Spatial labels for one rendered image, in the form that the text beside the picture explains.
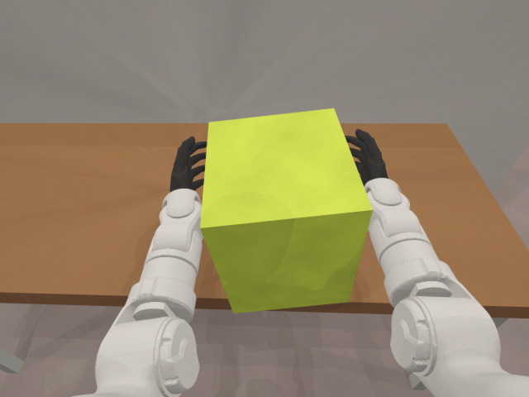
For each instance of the left robot hand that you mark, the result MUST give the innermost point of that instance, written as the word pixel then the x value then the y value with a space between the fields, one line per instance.
pixel 182 174

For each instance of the right robot hand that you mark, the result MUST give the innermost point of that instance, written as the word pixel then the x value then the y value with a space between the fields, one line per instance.
pixel 371 165

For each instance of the carton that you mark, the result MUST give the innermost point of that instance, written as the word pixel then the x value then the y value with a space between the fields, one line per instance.
pixel 285 213

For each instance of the left robot upper arm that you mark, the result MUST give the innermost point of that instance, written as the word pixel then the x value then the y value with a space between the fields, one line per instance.
pixel 148 358

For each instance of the right robot upper arm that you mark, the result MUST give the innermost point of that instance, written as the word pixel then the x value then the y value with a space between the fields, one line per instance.
pixel 452 346

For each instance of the table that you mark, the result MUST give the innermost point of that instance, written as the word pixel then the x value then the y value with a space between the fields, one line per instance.
pixel 80 204

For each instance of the robot left forearm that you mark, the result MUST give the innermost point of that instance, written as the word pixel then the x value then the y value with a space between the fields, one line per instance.
pixel 166 286

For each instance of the robot right forearm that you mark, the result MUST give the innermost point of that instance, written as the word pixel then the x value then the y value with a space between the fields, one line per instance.
pixel 410 265

